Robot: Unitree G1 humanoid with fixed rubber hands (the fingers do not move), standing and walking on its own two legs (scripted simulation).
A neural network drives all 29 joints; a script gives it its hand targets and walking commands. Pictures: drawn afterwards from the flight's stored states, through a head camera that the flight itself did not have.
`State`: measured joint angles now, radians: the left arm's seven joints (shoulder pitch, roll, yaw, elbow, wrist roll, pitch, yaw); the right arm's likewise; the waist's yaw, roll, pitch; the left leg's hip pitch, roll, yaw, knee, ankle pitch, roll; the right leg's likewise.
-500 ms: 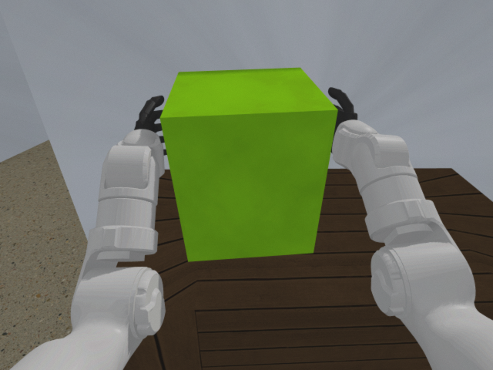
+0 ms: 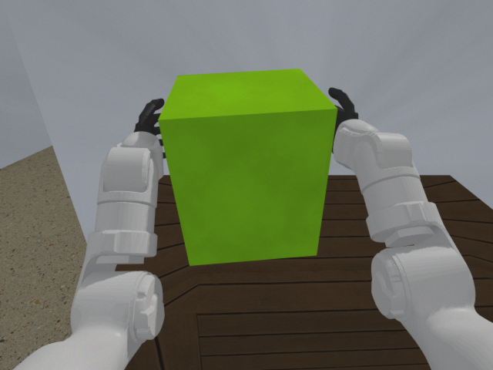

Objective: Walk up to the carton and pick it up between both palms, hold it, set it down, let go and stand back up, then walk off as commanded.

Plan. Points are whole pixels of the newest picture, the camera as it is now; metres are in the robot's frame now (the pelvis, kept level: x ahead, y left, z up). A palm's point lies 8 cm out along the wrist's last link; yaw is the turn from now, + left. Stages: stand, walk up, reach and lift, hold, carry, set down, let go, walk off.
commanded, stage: hold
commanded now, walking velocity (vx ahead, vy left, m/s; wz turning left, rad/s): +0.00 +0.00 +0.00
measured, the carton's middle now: (246, 164) +0.38 +0.02 +0.24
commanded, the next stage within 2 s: set down in 1.54 s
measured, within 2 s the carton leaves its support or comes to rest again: neither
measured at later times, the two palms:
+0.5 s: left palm (153, 145) +0.37 +0.17 +0.28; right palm (342, 138) +0.38 -0.13 +0.29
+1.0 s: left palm (146, 144) +0.35 +0.17 +0.29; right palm (344, 134) +0.37 -0.13 +0.30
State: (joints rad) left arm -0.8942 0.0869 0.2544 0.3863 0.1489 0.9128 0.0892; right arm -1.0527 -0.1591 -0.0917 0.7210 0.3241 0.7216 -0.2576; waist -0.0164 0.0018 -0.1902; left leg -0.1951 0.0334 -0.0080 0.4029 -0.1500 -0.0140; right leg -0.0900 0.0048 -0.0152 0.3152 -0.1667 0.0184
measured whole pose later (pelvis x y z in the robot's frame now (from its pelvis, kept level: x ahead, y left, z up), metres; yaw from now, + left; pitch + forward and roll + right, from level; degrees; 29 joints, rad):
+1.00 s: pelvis +0.00 +0.00 +0.00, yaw +0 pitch -3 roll -2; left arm -0.89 0.09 0.25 0.38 0.15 0.91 0.09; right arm -1.05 -0.16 -0.09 0.71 0.33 0.72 -0.26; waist -0.02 0.00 -0.19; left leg -0.20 0.03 -0.01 0.41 -0.15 -0.01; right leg -0.09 0.01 -0.01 0.32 -0.17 0.02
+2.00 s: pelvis -0.01 +0.00 +0.00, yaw +0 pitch -5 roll -1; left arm -0.93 0.09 0.32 0.43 0.20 0.72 0.06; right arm -1.10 -0.15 -0.08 0.88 0.23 0.45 -0.16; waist -0.02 -0.01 -0.10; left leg -0.16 0.03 -0.01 0.37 -0.13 -0.01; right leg -0.08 0.00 -0.01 0.32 -0.16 0.02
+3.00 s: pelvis +0.01 -0.03 +0.00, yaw +0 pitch -4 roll +0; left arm -0.73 0.00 0.29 0.34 0.20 0.64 0.15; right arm -0.97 -0.13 0.00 0.98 0.22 0.20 -0.09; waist -0.02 -0.01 -0.03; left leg -0.14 0.06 -0.01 0.33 -0.13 -0.04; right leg -0.08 0.03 -0.01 0.33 -0.19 0.00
